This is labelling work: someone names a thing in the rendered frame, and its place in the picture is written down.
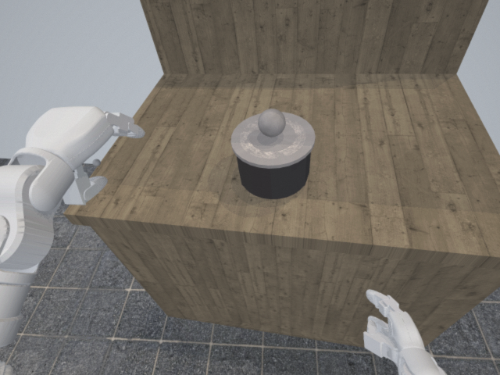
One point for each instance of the right robot hand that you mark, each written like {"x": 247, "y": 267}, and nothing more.
{"x": 387, "y": 340}

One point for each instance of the table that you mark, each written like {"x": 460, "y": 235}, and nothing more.
{"x": 403, "y": 191}

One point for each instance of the pot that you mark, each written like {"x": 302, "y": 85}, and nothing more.
{"x": 274, "y": 183}

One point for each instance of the robot right forearm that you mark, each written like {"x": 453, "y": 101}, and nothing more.
{"x": 416, "y": 361}

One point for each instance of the robot left forearm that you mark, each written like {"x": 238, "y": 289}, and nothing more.
{"x": 32, "y": 187}

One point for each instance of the lid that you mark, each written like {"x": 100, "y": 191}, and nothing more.
{"x": 251, "y": 146}

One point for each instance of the left robot hand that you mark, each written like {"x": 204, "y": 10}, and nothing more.
{"x": 76, "y": 133}

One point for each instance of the knob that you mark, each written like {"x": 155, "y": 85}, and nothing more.
{"x": 271, "y": 122}

